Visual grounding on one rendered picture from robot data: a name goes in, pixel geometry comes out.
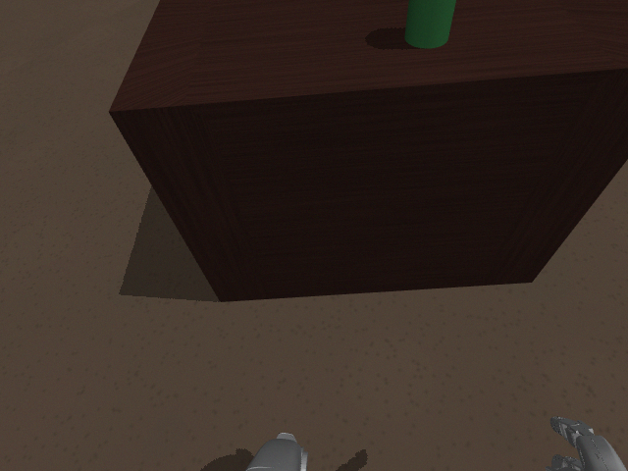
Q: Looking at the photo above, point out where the bottle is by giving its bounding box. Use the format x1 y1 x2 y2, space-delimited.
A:
404 0 456 49

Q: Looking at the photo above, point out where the right robot hand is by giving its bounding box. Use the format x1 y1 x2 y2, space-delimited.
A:
545 417 627 471

